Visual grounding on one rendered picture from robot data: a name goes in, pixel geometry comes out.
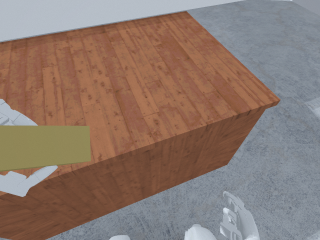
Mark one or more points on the robot right thigh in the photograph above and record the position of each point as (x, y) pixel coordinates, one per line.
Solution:
(198, 233)

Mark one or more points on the right robot hand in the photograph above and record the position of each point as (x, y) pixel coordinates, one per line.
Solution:
(242, 224)

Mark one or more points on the robot right shin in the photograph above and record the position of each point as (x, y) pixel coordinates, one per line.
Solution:
(196, 225)

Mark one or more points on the sponge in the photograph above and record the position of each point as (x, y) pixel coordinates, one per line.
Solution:
(37, 146)

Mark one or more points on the table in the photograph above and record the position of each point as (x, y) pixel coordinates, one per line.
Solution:
(164, 100)

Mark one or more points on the left robot hand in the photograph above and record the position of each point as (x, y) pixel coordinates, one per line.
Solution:
(16, 183)

